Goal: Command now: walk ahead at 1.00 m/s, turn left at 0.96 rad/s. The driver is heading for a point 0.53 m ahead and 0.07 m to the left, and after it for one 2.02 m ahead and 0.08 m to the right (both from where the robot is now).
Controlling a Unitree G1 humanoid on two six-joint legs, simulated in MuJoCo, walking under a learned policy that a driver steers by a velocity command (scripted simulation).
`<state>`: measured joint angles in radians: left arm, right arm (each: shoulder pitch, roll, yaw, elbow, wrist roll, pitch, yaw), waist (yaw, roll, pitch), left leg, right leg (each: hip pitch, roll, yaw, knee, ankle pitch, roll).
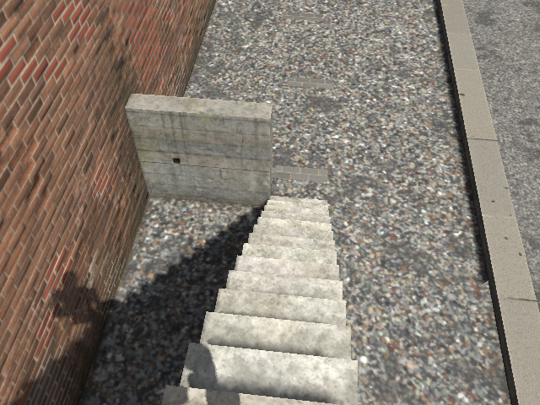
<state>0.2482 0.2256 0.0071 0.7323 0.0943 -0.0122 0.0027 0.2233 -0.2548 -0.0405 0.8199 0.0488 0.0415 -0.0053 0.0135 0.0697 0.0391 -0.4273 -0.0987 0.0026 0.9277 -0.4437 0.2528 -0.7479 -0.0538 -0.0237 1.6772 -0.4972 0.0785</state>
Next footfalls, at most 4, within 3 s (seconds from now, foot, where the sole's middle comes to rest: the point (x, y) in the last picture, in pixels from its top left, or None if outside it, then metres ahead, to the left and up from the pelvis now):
0.12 right None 0.09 -0.14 -0.74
0.48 left None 0.15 0.30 -0.74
1.06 right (175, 403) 0.59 0.33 -1.14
1.10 left None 0.26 0.42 -0.89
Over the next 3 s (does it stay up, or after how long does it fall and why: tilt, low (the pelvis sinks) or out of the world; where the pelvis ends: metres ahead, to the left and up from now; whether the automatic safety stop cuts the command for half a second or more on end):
falls after 1.74 s (out of the world)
